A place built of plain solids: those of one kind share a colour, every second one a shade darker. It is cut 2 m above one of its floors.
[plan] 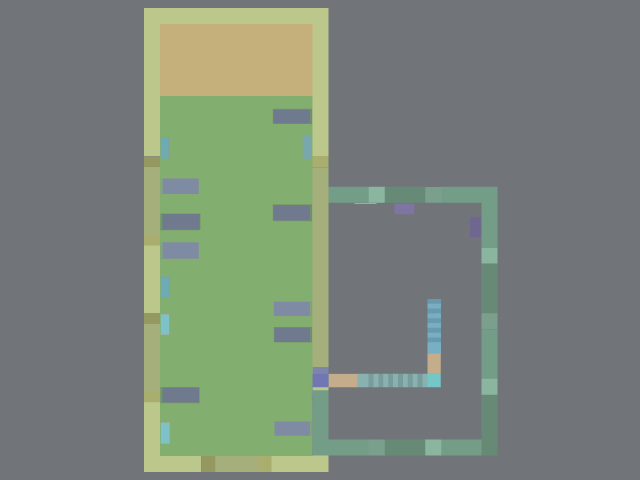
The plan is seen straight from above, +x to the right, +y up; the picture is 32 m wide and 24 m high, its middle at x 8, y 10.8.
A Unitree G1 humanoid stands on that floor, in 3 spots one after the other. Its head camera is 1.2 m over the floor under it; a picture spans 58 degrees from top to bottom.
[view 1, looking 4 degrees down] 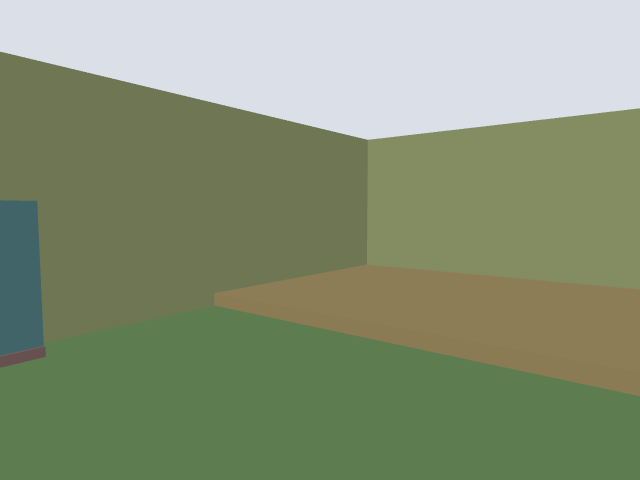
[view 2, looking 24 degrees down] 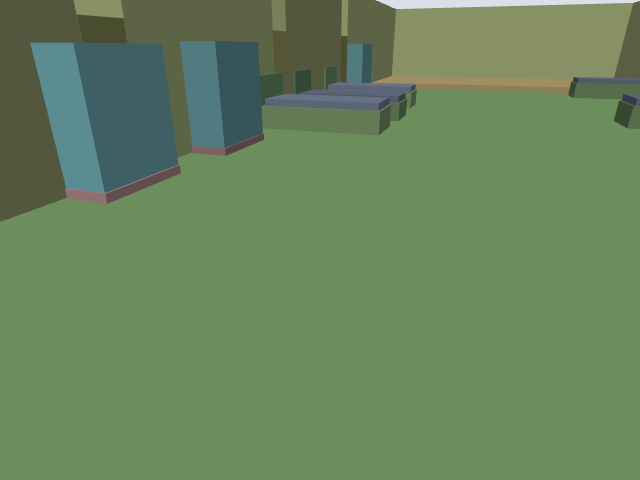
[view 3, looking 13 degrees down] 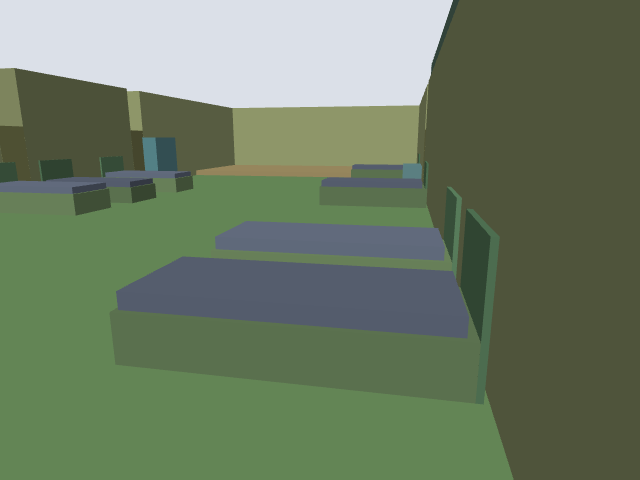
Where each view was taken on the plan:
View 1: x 4.34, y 14.60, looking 128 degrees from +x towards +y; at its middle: wall_dorter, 7.06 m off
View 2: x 3.26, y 3.40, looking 109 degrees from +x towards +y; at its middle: floor_dorter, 2.95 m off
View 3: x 7.19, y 3.77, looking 101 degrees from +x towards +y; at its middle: bed_pallet_dorter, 3.42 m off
